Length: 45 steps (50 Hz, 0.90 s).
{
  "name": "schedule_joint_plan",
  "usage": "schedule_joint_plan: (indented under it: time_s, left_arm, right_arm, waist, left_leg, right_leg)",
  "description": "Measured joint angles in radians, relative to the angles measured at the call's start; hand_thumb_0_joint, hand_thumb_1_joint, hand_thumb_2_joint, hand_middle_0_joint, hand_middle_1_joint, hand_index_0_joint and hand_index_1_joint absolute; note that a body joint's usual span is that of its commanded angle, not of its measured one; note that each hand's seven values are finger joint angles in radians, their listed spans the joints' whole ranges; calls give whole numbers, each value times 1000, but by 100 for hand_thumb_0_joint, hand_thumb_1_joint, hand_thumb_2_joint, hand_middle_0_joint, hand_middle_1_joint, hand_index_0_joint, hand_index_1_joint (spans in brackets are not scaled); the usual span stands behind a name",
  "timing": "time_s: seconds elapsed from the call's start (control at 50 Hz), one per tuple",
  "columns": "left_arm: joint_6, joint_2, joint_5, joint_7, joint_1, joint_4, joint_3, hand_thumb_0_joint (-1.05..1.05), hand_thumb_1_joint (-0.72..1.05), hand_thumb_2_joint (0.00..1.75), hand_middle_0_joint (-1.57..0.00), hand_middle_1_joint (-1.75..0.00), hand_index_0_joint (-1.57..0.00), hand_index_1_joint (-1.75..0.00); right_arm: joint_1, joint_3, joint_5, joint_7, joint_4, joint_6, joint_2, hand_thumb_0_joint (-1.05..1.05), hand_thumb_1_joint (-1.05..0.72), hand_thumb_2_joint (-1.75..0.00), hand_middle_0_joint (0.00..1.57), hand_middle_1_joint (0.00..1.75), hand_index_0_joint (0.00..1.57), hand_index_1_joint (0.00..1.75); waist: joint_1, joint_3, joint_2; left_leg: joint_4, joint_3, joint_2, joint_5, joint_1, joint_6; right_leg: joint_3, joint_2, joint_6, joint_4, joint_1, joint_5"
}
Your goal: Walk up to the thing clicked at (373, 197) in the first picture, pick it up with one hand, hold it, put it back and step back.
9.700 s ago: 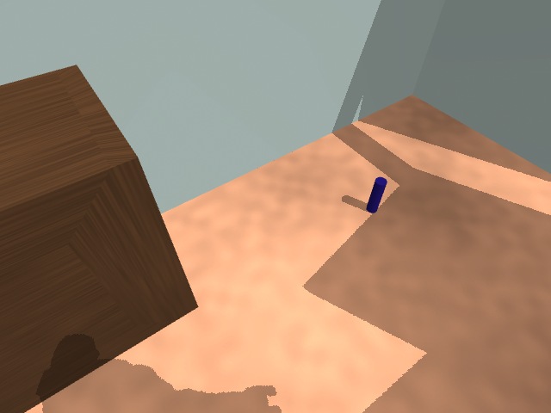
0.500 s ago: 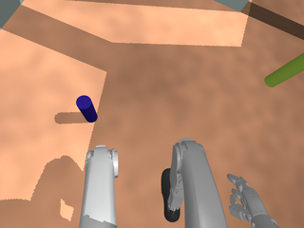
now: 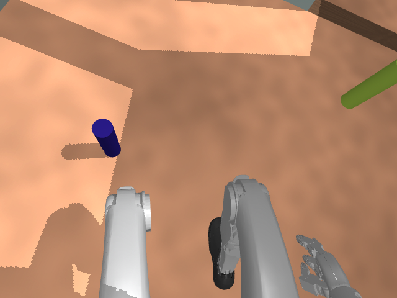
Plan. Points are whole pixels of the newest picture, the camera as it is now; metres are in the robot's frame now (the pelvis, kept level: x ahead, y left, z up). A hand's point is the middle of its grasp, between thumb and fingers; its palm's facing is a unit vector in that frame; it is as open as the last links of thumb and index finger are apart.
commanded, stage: go down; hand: left
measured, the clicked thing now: (108, 140) +0.49 +0.20 -0.31
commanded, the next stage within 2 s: approach in 0.28 s
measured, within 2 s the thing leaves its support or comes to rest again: neither
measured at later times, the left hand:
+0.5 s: hand out of the picture +0.41 +0.39 +0.00, palm faces +0.09 -0.99 -0.08, open 17.3 cm
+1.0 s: hand (50, 150) +0.43 +0.31 -0.21, palm faces +0.03 -1.00 +0.01, open 17.6 cm
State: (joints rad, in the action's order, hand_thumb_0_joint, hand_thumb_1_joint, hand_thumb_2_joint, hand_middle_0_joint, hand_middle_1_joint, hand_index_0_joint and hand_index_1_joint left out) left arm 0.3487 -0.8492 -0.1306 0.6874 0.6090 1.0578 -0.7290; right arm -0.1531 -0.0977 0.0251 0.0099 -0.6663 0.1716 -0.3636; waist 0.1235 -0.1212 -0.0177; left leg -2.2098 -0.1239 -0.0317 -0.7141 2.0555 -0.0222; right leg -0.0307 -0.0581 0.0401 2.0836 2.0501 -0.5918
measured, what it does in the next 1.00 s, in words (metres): lowers itself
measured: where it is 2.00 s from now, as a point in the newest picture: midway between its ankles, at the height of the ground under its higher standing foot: (178, 277)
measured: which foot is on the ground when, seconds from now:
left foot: down 0.00-1.00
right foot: down 0.00-1.00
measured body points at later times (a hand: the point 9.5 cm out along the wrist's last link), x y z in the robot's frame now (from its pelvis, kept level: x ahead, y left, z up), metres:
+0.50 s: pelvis +0.00 +0.00 -0.01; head +0.20 +0.07 +0.38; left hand +0.40 +0.44 +0.00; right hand +0.14 -0.28 -0.10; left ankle +0.08 +0.12 -0.37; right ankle +0.12 -0.14 -0.37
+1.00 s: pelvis -0.01 +0.01 -0.09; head +0.23 +0.13 +0.27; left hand +0.42 +0.36 -0.21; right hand +0.13 -0.27 -0.15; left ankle +0.08 +0.12 -0.37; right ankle +0.12 -0.14 -0.37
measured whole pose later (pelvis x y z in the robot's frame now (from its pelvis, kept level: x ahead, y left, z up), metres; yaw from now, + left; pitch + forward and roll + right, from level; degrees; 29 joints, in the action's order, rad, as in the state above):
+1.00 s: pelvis -0.01 +0.01 -0.09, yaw -5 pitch +23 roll -12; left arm 0.80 -0.84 -0.15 0.60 0.68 1.31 -0.70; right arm 0.03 -0.30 0.18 -0.06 -0.62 0.13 -0.38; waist 0.23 0.14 -0.16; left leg -2.53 -0.22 -0.05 -0.72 2.22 -0.03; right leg -0.09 -0.03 0.05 2.32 2.17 -0.56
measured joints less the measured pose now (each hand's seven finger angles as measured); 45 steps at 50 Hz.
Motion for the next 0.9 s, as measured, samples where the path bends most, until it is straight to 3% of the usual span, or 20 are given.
schedule_joint_plan:
  time_s: [0.42,0.5,0.62,0.7,0.8,0.9]
  left_arm:
    - [11,-33,-5,27,46,12,-19,-1,-49,7,-4,-9,-4,-7]
    - [22,-25,-27,34,28,10,-19,-1,-50,4,-5,-9,-5,-7]
    - [122,1,-88,43,27,68,-10,-1,-54,2,-6,-10,-6,-8]
    - [201,28,-106,34,56,116,25,-1,-55,2,-5,-10,-6,-8]
    - [275,53,-74,0,72,181,53,-1,-58,2,-5,-12,-6,-9]
    - [359,51,-32,-42,65,207,35,-2,-59,3,-6,-13,-7,-11]
  right_arm:
    - [9,-11,7,-7,7,-8,-9,1,-88,-89,21,30,20,30]
    - [8,-11,3,-8,7,-8,-8,1,-88,-89,21,30,20,30]
    - [22,-24,12,-17,7,12,-18,1,-89,-89,21,30,20,30]
    - [45,-44,29,-28,9,22,-24,1,-89,-89,21,30,20,30]
    - [93,-81,62,-47,25,16,-24,1,-89,-89,21,30,20,30]
    - [143,-137,107,-63,40,-12,-19,1,-90,-89,21,30,20,30]
  waist:
    - [7,21,-5]
    - [9,12,-1]
    - [12,31,-8]
    - [19,62,-30]
    - [47,123,-63]
    - [79,201,-107]
  left_leg:
    - [-45,-4,-6,0,42,0]
    - [-45,-2,-6,-3,44,2]
    - [-71,-1,-4,-7,60,7]
    - [-116,-10,-6,-9,88,6]
    - [-192,-36,-11,-11,127,0]
    - [-267,-70,-17,-11,150,-5]
  right_leg:
    - [2,-1,5,42,39,0]
    - [2,-1,0,41,40,-4]
    - [6,3,8,63,56,-4]
    - [2,7,10,100,81,-1]
    - [-16,12,9,156,111,6]
    - [-38,20,12,205,121,17]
